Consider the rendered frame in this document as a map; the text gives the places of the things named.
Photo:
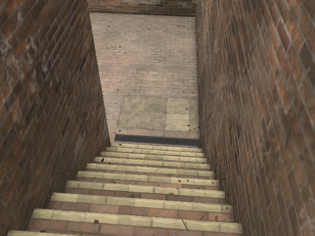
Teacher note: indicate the stairs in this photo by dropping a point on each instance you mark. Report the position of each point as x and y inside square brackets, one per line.
[138, 190]

